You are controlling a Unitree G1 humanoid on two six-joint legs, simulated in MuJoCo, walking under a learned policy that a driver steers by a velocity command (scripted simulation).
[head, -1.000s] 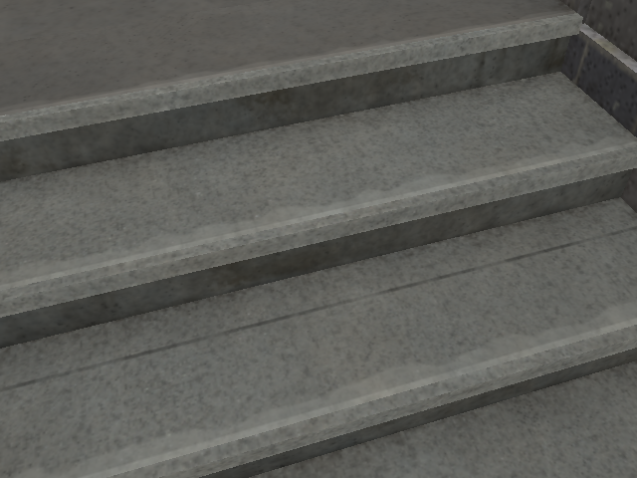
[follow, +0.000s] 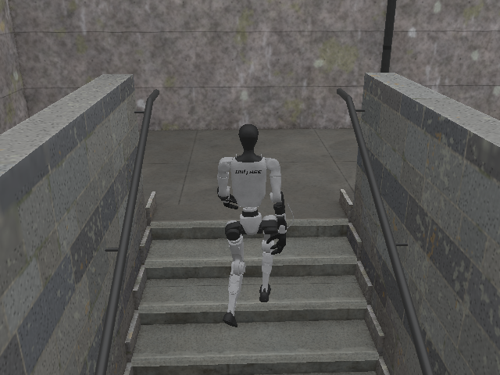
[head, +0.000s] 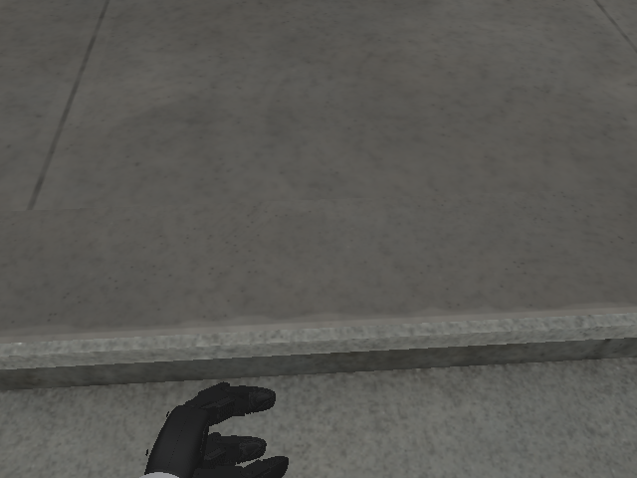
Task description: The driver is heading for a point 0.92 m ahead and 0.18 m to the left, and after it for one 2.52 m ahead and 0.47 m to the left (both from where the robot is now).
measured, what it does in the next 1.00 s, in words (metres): climbs, turning left: left foot 0.15 m higher, then right foot 0.15 m higher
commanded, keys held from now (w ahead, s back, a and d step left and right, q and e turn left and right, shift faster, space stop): w+q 0.66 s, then w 0.34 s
